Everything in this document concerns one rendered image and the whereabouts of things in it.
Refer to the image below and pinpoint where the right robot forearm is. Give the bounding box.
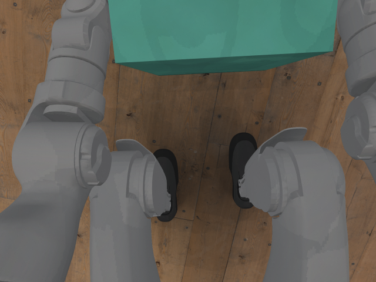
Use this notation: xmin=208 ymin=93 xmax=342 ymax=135
xmin=336 ymin=0 xmax=376 ymax=97

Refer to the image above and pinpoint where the carton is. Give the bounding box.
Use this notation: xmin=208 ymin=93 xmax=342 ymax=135
xmin=108 ymin=0 xmax=338 ymax=76

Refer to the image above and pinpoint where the left robot forearm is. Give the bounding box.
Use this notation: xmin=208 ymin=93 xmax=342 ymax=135
xmin=12 ymin=0 xmax=112 ymax=178

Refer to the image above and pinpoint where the robot right upper arm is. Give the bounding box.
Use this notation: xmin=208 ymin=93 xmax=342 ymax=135
xmin=340 ymin=90 xmax=376 ymax=184

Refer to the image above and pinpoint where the robot left foot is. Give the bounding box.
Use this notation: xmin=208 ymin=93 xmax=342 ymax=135
xmin=154 ymin=149 xmax=179 ymax=222

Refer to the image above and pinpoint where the robot left upper arm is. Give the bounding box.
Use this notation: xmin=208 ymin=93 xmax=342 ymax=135
xmin=0 ymin=121 xmax=112 ymax=282

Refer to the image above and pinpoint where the robot left thigh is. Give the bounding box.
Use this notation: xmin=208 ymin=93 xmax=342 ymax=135
xmin=90 ymin=150 xmax=163 ymax=282

